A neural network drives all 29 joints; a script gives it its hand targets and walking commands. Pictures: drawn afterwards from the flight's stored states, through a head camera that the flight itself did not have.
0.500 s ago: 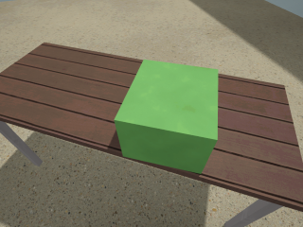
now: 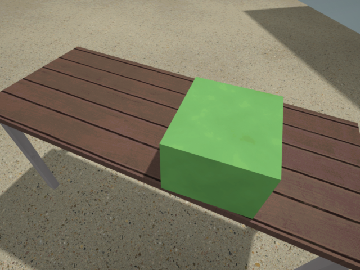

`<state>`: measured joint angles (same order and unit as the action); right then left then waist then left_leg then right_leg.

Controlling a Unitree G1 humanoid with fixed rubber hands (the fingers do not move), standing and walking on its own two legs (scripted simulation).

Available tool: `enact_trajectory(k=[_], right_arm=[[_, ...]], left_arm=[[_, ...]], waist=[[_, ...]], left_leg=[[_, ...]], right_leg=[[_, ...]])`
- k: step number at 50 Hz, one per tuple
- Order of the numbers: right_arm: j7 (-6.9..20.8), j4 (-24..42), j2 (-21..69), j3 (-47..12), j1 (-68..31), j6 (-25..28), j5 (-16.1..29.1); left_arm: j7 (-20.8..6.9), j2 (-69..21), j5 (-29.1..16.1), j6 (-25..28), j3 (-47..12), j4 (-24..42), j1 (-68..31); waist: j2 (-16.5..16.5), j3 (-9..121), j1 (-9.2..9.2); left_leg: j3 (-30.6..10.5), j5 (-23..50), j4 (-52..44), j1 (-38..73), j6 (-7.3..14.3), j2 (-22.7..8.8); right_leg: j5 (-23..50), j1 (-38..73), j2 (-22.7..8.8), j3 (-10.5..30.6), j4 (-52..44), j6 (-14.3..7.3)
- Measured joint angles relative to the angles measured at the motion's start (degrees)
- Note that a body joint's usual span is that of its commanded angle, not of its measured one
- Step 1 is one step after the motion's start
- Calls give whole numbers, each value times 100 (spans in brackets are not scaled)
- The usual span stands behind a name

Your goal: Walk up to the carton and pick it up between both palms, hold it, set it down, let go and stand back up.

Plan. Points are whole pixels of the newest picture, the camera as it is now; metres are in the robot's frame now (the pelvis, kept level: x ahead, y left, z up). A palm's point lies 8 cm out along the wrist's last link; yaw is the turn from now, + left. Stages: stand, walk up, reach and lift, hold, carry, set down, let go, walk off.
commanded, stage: walk up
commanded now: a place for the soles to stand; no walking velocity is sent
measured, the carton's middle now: (222, 142) +0.48 -0.12 -0.02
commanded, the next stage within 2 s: none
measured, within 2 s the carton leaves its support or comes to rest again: neither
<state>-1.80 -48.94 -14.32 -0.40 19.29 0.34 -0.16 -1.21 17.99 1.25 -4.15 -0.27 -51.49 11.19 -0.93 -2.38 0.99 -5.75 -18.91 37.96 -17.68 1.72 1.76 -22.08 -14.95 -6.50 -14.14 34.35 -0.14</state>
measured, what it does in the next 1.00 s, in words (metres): stands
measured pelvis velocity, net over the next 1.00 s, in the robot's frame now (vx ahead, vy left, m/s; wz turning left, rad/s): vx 0.01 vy -0.01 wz -0.09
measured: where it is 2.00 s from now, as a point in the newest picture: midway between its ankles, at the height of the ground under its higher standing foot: outside the picture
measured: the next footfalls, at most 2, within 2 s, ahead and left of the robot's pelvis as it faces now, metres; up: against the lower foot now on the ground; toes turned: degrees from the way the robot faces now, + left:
none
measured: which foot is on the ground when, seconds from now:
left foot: down 0.00-1.00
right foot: down 0.00-1.00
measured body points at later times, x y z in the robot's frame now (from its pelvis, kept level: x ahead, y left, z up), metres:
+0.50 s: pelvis +0.00 -0.01 +0.01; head +0.01 -0.01 +0.46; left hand +0.00 +0.24 -0.13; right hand +0.06 -0.26 -0.13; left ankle +0.01 +0.10 -0.73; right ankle -0.01 -0.14 -0.73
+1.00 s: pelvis +0.01 -0.01 +0.01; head +0.03 -0.01 +0.46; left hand +0.03 +0.25 -0.14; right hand +0.02 -0.26 -0.14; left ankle +0.01 +0.10 -0.73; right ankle -0.01 -0.14 -0.73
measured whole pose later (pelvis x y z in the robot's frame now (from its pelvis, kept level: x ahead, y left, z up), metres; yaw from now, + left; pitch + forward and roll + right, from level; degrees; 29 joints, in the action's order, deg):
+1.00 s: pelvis +0.01 -0.01 +0.01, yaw -5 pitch +0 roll +0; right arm -1.6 -62.6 -13.4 -2.4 13.3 0.6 -0.6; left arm 1.6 13.6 0.8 1.1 -2.0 -60.0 18.7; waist -0.2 -1.6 -0.4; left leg -0.5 -14.4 25.4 -11.1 1.5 1.7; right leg -14.4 -10.8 -2.3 -0.9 25.0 1.4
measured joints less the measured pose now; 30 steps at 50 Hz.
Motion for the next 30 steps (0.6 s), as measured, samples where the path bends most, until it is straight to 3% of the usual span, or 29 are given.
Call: enact_trajectory(k=[2,6,9,13,30], right_arm=[[4,-89,62,-67,55,-39,39],[37,-254,-2,-75,-214,-63,37],[77,-317,-101,-19,-525,-20,-14],[74,-399,-45,-42,-734,-20,-88],[59,-1118,44,-191,-553,-41,-47]], left_arm=[[36,-43,-30,47,-37,18,-3],[108,-134,-35,318,-153,-81,274],[175,-234,-17,389,-173,-314,547],[192,-243,-3,396,-191,-528,837],[208,-462,-66,498,-243,-721,866]], waist=[[-33,57,36],[-159,-47,-189],[12,-103,-263],[153,35,-301],[74,75,-162]], left_leg=[[-214,195,-347,31,1,99],[-114,551,-970,273,25,291],[-40,537,-1002,374,32,261],[12,508,-1070,527,3,203],[217,585,-1249,598,-103,-6]], right_leg=[[-145,69,184,253,-230,-29],[856,357,150,654,-781,21],[753,483,174,737,-895,247],[716,593,226,794,-933,226],[869,537,426,1014,-1065,92]])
